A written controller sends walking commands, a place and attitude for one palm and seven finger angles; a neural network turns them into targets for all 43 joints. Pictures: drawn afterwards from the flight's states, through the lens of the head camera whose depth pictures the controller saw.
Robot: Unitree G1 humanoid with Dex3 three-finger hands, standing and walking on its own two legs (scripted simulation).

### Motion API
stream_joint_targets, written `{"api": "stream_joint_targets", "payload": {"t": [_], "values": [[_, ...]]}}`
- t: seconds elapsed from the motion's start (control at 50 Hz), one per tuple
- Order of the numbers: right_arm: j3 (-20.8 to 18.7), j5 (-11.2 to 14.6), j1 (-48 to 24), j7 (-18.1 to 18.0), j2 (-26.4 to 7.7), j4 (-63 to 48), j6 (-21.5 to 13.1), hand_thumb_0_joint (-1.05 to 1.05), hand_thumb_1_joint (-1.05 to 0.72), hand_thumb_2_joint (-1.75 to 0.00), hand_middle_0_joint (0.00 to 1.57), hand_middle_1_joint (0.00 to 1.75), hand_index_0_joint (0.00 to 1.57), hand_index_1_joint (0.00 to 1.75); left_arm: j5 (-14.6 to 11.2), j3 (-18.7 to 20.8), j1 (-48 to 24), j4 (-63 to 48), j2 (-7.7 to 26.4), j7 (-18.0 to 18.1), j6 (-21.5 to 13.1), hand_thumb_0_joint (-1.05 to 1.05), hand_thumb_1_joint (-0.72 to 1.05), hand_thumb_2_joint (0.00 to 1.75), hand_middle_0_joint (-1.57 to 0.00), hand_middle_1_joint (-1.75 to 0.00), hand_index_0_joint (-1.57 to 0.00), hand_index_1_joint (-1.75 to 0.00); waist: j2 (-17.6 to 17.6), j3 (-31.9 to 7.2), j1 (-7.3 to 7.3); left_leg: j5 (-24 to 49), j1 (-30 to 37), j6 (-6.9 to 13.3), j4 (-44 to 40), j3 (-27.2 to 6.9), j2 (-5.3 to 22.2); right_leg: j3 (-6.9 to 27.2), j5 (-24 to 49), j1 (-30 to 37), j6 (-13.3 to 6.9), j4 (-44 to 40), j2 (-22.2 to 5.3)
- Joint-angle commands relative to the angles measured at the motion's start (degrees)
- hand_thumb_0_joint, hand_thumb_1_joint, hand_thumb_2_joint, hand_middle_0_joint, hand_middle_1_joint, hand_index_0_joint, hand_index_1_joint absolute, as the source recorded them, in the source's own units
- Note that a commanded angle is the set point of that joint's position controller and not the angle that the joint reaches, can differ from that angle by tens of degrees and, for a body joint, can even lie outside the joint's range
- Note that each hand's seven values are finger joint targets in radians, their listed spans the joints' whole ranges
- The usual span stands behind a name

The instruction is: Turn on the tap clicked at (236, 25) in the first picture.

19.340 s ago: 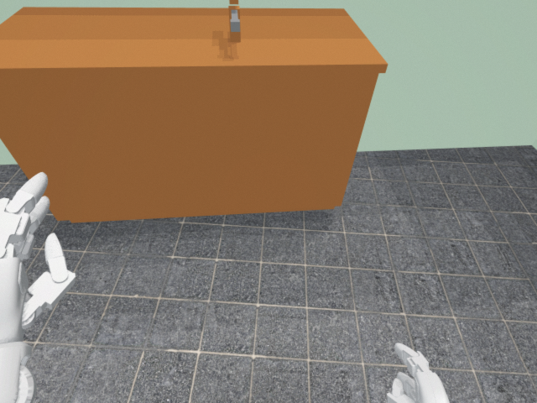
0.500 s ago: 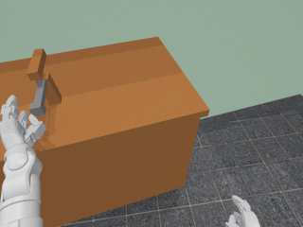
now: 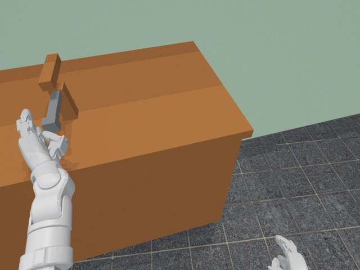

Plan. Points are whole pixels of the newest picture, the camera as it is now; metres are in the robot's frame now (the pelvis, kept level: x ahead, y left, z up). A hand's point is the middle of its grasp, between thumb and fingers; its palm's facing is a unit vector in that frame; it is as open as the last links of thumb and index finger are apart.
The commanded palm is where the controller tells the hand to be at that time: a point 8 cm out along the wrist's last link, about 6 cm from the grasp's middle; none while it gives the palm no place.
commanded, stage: push the lever round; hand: left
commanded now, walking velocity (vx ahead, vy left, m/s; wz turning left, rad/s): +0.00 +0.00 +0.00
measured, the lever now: (51, 124) +0.37 +0.33 +0.14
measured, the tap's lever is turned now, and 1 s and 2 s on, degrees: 1 30 70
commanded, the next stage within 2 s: lift the hand up off the lever in 1.72 s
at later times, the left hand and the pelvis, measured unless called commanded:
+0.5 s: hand (82, 133) +0.35 +0.26 +0.13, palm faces +0.77 -0.64 -0.04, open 7.2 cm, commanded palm +0.32 +0.27 +0.13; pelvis -0.01 +0.00 +0.00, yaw +1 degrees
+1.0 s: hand (105, 122) +0.39 +0.22 +0.13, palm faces +0.83 -0.55 -0.07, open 7.2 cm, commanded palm +0.35 +0.24 +0.13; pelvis -0.01 -0.01 -0.01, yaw +0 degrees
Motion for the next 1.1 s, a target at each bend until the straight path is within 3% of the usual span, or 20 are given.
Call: {"api": "stream_joint_targets", "payload": {"t": [0.0,0.1,0.14,0.18,0.24,0.3,0.4,0.44,0.48,0.54,0.58,0.7,0.74,0.8,0.84,0.9,0.94,0.98,1.04,1.08], "values": [[-2.17,-0.07,-6.26,-0.21,-6.18,-8.01,-2.68,0.0,-0.9,-0.9,0.2,0.3,0.2,0.3,1.43,-2.23,-23.15,-12.99,10.01,1.12,-3.73,0.0,0.9,0.9,-0.15,-0.15,-0.15,-0.15,-1.56,-12.69,-2.42,7.35,-0.69,0.88,-4.75,1.22,0.71,5.21,6.59,9.94,2.85,-5.5,-3.85],[-2.15,-0.38,-6.87,-0.18,-6.12,-7.87,-2.1,0.0,-0.9,-0.9,0.2,0.3,0.2,0.3,2.23,-3.5,-25.99,-12.02,8.85,3.27,-3.48,0.0,0.9,0.9,-0.15,-0.15,-0.15,-0.15,-2.39,-12.97,-2.78,6.28,-0.85,1.0,-4.73,1.23,0.65,5.6,5.21,9.86,2.97,-6.01,-4.11],[-2.35,-0.39,-7.08,-0.18,-6.28,-7.75,-1.64,0.0,-0.9,-0.9,0.2,0.3,0.2,0.3,2.53,-1.24,-24.69,-10.82,10.49,4.36,-3.29,0.0,0.9,0.9,-0.15,-0.15,-0.15,-0.15,-2.36,-13.02,-1.9,6.31,-1.28,1.05,-4.82,1.32,0.61,5.59,4.9,10.37,2.87,-6.14,-4.06],[-2.27,-0.49,-7.28,0.01,-5.89,-7.86,-1.51,0.0,-0.9,-0.9,0.2,0.3,0.2,0.3,3.03,-3.95,-26.99,-11.86,7.96,5.09,-3.4,0.0,0.9,0.9,-0.15,-0.15,-0.15,-0.15,-0.91,-13.72,-2.43,7.52,-0.2,0.83,-4.79,1.3,0.61,5.33,6.31,10.22,2.71,-5.72,-4.18],[-2.41,-0.65,-7.43,0.06,-5.96,-7.65,-1.0,0.0,-0.9,-0.9,0.2,0.3,0.2,0.3,4.01,-3.99,-28.19,-12.06,8.04,6.76,-3.24,0.0,0.9,0.9,-0.15,-0.15,-0.15,-0.15,-0.24,-14.33,-2.39,7.81,0.34,0.65,-4.79,0.94,0.68,5.0,6.1,9.95,2.42,-5.49,-3.96],[-2.45,-0.9,-7.6,0.38,-5.72,-7.39,-0.98,0.0,-0.9,-0.9,0.2,0.3,0.2,0.3,4.55,-7.09,-28.69,-10.3,4.33,8.34,-2.75,0.0,0.9,0.9,-0.15,-0.15,-0.15,-0.15,-1.93,-13.59,-2.89,7.83,0.61,0.54,-4.77,0.75,0.78,4.48,5.89,8.86,2.53,-5.38,-3.87],[-2.52,-1.12,-8.09,0.46,-5.61,-6.74,-0.51,0.0,-0.9,-0.9,0.2,0.3,0.2,0.3,5.77,-8.46,-33.22,-8.35,3.05,11.35,-2.28,0.0,0.9,0.9,-0.15,-0.15,-0.15,-0.15,-3.0,-13.54,-3.55,5.67,0.29,0.63,-4.9,0.64,0.78,4.57,2.99,7.97,2.55,-5.88,-3.92],[-2.64,-1.2,-8.1,0.4,-5.87,-6.28,0.01,0.0,-0.9,-0.9,0.2,0.3,0.2,0.3,6.29,-5.36,-33.11,-6.33,5.82,12.79,-1.98,0.0,0.9,0.9,-0.15,-0.15,-0.15,-0.15,-3.73,-13.69,-3.0,4.55,-0.86,0.66,-4.99,0.71,0.77,4.78,1.44,8.38,2.56,-6.22,-3.96],[-2.62,-1.39,-8.39,0.74,-5.3,-6.55,0.02,0.0,-0.9,-0.9,0.2,0.3,0.2,0.3,7.01,-9.17,-36.69,-7.67,2.18,13.69,-2.21,0.0,0.9,0.9,-0.15,-0.15,-0.15,-0.15,-1.86,-15.27,-3.55,6.32,0.36,0.4,-4.8,0.77,0.74,4.56,3.33,8.43,2.4,-5.44,-4.07],[-2.88,-1.61,-8.28,0.99,-5.45,-5.88,0.63,0.0,-0.9,-0.9,0.2,0.3,0.2,0.3,7.74,-5.83,-35.07,-4.07,4.52,15.46,-1.58,0.0,0.9,0.9,-0.15,-0.15,-0.15,-0.15,-2.18,-14.73,-2.73,6.01,-1.1,0.37,-4.59,0.93,0.71,4.57,2.66,8.61,2.33,-5.63,-4.0],[-2.8,-1.74,-8.37,1.33,-5.13,-6.13,0.73,0.0,-0.9,-0.9,0.2,0.3,0.2,0.3,7.95,-8.11,-37.96,-3.94,2.17,16.2,-1.72,0.0,0.9,0.9,-0.15,-0.15,-0.15,-0.15,-3.27,-14.75,-3.52,6.22,-1.16,0.52,-4.38,1.12,0.78,4.6,3.0,8.32,2.51,-5.54,-4.15],[-3.09,-2.09,-8.15,2.01,-4.93,-5.82,1.34,0.0,-0.9,-0.9,0.2,0.3,0.2,0.3,8.79,-5.24,-39.73,0.38,3.59,19.18,-1.56,0.0,0.9,0.9,-0.15,-0.15,-0.15,-0.15,-4.79,-15.16,-3.34,4.96,-3.63,0.93,-3.41,1.92,0.64,5.59,1.58,8.94,2.97,-6.06,-4.48],[-3.3,-1.98,-8.22,2.12,-5.18,-5.69,1.75,0.0,-0.9,-0.9,0.2,0.3,0.2,0.3,9.11,-2.77,-40.37,1.22,6.07,19.98,-1.48,0.0,0.9,0.9,-0.15,-0.15,-0.15,-0.15,-4.29,-15.58,-2.84,3.34,-5.06,0.94,-3.27,2.0,0.57,6.21,-0.79,9.17,2.97,-6.56,-4.67],[-3.26,-2.09,-8.12,2.45,-4.75,-5.54,1.68,0.0,-0.9,-0.9,0.2,0.3,0.2,0.3,9.74,-5.56,-43.73,2.91,3.1,21.2,-1.54,0.0,0.9,0.9,-0.15,-0.15,-0.15,-0.15,-4.19,-14.59,-3.95,1.74,-5.43,1.11,-2.95,2.28,0.66,6.48,-3.22,7.65,3.17,-6.91,-4.79],[-3.52,-2.18,-7.98,2.53,-5.09,-5.19,1.89,0.0,-0.9,-0.9,0.2,0.3,0.2,0.3,10.32,-2.84,-44.15,4.51,5.62,22.26,-1.44,0.0,0.9,0.9,-0.15,-0.15,-0.15,-0.15,-3.44,-15.02,-3.38,1.18,-6.21,1.09,-2.73,2.23,0.51,6.65,-4.77,7.59,3.01,-7.05,-4.72],[-3.62,-2.42,-7.4,3.06,-4.84,-5.0,1.71,0.0,-0.9,-0.9,0.2,0.3,0.2,0.3,10.95,-4.7,-47.14,5.16,3.39,23.51,-1.43,0.0,0.9,0.9,-0.15,-0.15,-0.15,-0.15,-4.63,-16.35,-4.25,2.19,-6.13,1.17,-2.13,2.48,0.6,6.57,-3.13,7.57,3.21,-6.56,-4.87],[-4.03,-2.54,-7.44,3.31,-5.06,-4.87,1.91,0.0,-0.9,-0.9,0.2,0.3,0.2,0.3,11.44,-2.53,-46.88,6.12,4.98,24.43,-1.19,0.0,0.9,0.9,-0.15,-0.15,-0.15,-0.15,-3.24,-17.45,-3.45,2.44,-6.49,1.05,-1.86,2.51,0.51,6.52,-2.96,7.8,3.11,-6.22,-4.81],[-3.85,-2.67,-6.81,3.63,-4.85,-4.69,1.82,0.0,-0.9,-0.9,0.2,0.3,0.2,0.3,11.78,-4.86,-49.06,7.62,2.39,25.04,-0.79,0.0,0.9,0.9,-0.15,-0.15,-0.15,-0.15,-4.42,-16.56,-4.38,2.92,-6.77,1.11,-1.79,2.55,0.55,6.1,-1.72,6.95,3.23,-5.73,-4.77],[-4.2,-2.73,-6.29,3.84,-5.29,-4.13,2.24,0.0,-0.9,-0.9,0.2,0.3,0.2,0.3,11.83,-0.48,-49.67,10.11,6.27,26.31,-0.26,0.0,0.9,0.9,-0.15,-0.15,-0.15,-0.15,-4.79,-16.94,-3.76,2.08,-8.65,1.09,-1.13,2.76,0.49,7.2,-3.9,7.18,3.52,-6.41,-5.05],[-4.1,-2.75,-5.9,4.04,-5.17,-4.15,2.64,0.0,-0.9,-0.9,0.2,0.3,0.2,0.3,12.04,-0.81,-51.73,11.24,5.96,26.87,0.01,0.0,0.9,0.9,-0.15,-0.15,-0.15,-0.15,-6.03,-17.56,-4.32,1.83,-9.84,1.11,-0.58,2.99,0.67,8.35,-4.43,7.71,4.15,-6.82,-5.8]]}}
